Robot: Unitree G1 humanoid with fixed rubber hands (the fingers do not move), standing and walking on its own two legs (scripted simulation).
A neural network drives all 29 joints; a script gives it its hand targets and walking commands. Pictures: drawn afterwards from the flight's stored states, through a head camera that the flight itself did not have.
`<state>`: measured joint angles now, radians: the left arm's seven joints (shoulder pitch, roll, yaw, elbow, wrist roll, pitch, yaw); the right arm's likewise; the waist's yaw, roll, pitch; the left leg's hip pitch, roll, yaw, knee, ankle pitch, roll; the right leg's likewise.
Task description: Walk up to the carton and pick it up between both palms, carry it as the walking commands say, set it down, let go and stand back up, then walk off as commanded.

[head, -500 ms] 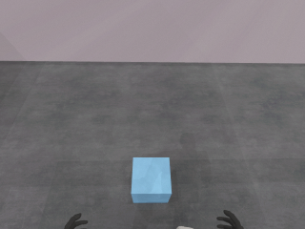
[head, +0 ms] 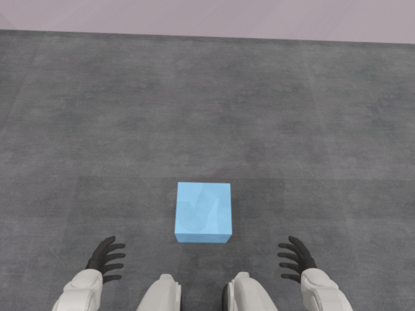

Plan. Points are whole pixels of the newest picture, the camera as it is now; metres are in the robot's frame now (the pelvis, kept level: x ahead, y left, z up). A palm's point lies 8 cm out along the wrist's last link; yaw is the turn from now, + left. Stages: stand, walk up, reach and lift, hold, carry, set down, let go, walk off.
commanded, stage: reach and lift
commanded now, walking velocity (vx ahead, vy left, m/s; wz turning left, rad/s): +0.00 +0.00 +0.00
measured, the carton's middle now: (203, 214) +0.44 -0.01 -0.61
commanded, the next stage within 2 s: none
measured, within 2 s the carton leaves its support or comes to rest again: neither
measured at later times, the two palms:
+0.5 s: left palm (116, 217) +0.31 +0.20 -0.13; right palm (289, 217) +0.31 -0.20 -0.14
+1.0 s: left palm (128, 170) +0.44 +0.20 -0.16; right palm (276, 169) +0.45 -0.20 -0.17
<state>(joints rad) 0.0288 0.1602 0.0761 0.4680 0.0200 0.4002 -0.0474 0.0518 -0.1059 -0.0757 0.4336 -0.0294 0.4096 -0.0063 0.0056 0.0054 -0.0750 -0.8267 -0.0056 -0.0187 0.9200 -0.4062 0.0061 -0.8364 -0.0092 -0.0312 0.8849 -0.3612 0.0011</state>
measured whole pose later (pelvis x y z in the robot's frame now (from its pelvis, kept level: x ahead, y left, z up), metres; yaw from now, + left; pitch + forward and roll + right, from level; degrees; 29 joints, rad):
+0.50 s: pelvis -0.06 +0.00 -0.04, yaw +0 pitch +24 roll +1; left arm -0.61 0.18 0.21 0.74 -0.01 0.33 0.02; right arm -0.62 -0.17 -0.17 0.74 -0.01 0.36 -0.03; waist 0.01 0.00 0.02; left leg -1.13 -0.01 0.01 1.06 -0.36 0.00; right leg -1.16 -0.01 0.01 1.06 -0.32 0.00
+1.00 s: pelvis -0.04 -0.01 -0.06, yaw +0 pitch +45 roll +1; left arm -0.97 0.23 0.32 0.87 -0.01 0.08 0.00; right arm -0.99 -0.21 -0.29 0.86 -0.02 0.11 -0.03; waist 0.01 -0.01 -0.11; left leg -1.52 -0.02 -0.02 1.08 -0.34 -0.01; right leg -1.54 0.01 0.01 1.06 -0.30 0.00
